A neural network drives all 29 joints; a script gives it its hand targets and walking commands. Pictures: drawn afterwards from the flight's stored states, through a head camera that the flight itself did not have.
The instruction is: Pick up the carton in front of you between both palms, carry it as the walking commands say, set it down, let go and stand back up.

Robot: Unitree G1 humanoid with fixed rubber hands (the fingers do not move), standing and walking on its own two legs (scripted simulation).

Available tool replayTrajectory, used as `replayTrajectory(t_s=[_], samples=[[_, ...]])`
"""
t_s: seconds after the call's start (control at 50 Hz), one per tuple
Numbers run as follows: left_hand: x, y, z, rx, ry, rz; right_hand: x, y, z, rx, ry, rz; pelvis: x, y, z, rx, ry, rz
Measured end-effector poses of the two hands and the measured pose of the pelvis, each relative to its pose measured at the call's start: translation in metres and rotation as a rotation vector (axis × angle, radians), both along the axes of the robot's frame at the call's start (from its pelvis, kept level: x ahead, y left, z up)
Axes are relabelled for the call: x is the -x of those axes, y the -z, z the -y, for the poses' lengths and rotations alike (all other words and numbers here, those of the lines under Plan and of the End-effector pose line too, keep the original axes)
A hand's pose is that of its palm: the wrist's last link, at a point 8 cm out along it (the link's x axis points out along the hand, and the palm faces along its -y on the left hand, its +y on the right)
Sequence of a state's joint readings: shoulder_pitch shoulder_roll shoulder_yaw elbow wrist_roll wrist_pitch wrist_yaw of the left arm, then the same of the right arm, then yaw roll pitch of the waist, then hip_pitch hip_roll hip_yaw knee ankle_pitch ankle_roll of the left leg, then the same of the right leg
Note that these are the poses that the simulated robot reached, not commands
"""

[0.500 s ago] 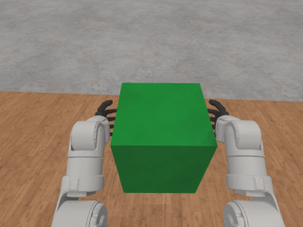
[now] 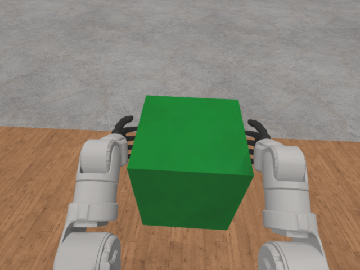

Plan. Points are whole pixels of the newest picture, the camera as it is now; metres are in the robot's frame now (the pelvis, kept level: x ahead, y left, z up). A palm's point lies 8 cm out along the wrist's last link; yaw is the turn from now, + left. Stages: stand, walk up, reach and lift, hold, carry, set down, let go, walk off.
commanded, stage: carry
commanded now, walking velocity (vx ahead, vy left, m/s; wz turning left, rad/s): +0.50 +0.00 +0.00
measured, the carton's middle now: (188, 165) +0.37 +0.01 +0.05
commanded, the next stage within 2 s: none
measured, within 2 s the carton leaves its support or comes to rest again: neither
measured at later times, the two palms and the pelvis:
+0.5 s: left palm (154, 82) +0.66 +0.12 +0.09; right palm (247, 85) +0.67 -0.18 +0.08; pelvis +0.31 -0.03 -0.05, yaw +1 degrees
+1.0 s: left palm (152, 53) +0.96 +0.16 +0.04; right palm (221, 53) +0.97 -0.14 +0.04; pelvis +0.61 +0.00 -0.10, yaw -1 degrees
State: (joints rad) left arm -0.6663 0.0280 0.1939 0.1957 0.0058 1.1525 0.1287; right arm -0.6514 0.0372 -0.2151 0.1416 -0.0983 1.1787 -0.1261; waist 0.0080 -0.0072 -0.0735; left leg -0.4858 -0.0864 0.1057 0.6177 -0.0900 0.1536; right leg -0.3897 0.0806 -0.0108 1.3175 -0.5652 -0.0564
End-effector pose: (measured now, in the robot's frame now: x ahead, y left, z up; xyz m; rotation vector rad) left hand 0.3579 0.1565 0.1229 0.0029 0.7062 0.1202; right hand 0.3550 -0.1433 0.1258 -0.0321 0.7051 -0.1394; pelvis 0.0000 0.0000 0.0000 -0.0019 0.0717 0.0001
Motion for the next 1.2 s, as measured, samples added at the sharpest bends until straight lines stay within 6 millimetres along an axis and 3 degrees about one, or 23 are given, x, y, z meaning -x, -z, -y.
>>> replayTrajectory(t_s=[0.08, 0.18, 0.3, 0.38, 0.44, 0.48, 0.58, 0.68, 0.8, 0.9, 0.98, 1.02, 1.1, 1.2], samples=[[-0.039, 0.019, 0.012, -0.017, 0.049, -0.089, -0.026, 0.021, 0.011, -0.006, 0.039, -0.091, -0.039, -0.006, -0.008, 0.018, 0.005, -0.005], [-0.095, 0.023, 0.019, 0.000, 0.059, -0.081, -0.078, 0.021, 0.018, -0.009, 0.067, -0.081, -0.091, -0.012, -0.009, 0.027, 0.009, -0.019], [-0.170, 0.014, 0.028, 0.017, 0.039, -0.004, -0.158, 0.010, 0.027, -0.017, 0.068, -0.003, -0.167, -0.008, 0.001, 0.020, -0.004, -0.027], [-0.230, 0.010, 0.037, 0.009, 0.028, 0.060, -0.220, 0.008, 0.037, -0.021, 0.052, 0.060, -0.228, 0.012, 0.011, -0.002, -0.016, -0.018], [-0.273, 0.016, 0.041, -0.019, 0.009, 0.092, -0.273, 0.019, 0.041, -0.031, 0.018, 0.093, -0.277, 0.041, 0.019, -0.019, -0.023, 0.002], [-0.295, 0.028, 0.040, -0.040, -0.004, 0.062, -0.300, 0.034, 0.040, -0.040, -0.004, 0.061, -0.297, 0.049, 0.023, -0.001, -0.018, 0.004], [-0.327, 0.060, 0.027, -0.033, -0.055, -0.071, -0.350, 0.062, 0.027, -0.024, -0.064, -0.071, -0.345, 0.045, 0.035, -0.019, -0.018, 0.001], [-0.374, 0.067, 0.021, -0.026, -0.084, -0.087, -0.403, 0.072, 0.020, -0.037, -0.075, -0.087, -0.393, 0.039, 0.038, -0.029, -0.022, -0.010], [-0.450, 0.057, 0.014, -0.020, -0.086, -0.023, -0.474, 0.066, 0.013, -0.054, -0.058, -0.025, -0.463, 0.039, 0.031, -0.027, -0.013, -0.023], [-0.523, 0.054, 0.002, -0.018, -0.078, 0.038, -0.545, 0.061, 0.001, -0.055, -0.049, 0.037, -0.536, 0.056, 0.018, -0.005, 0.000, -0.023], [-0.589, 0.074, -0.008, -0.009, -0.045, 0.065, -0.603, 0.075, -0.008, -0.021, -0.034, 0.064, -0.601, 0.092, 0.006, 0.019, 0.013, 0.002], [-0.616, 0.091, -0.007, -0.001, -0.021, 0.034, -0.623, 0.089, -0.007, 0.001, -0.020, 0.034, -0.621, 0.101, 0.002, 0.005, 0.004, 0.002], [-0.653, 0.118, 0.002, -0.017, 0.031, -0.082, -0.646, 0.119, 0.002, 0.000, 0.018, -0.084, -0.658, 0.096, -0.008, 0.019, 0.002, -0.001], [-0.704, 0.128, 0.010, -0.010, 0.056, -0.106, -0.690, 0.127, 0.009, -0.002, 0.050, -0.107, -0.705, 0.089, -0.012, 0.028, 0.009, -0.013]])
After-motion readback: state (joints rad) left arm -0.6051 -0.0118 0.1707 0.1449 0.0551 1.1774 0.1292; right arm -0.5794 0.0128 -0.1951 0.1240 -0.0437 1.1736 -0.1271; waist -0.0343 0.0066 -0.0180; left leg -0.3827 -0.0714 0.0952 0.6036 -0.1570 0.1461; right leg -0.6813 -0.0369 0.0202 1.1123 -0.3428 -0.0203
